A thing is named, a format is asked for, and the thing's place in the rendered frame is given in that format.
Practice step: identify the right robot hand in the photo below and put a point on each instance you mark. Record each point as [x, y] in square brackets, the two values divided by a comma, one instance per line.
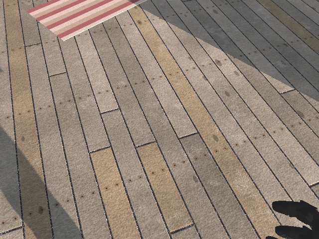
[304, 212]

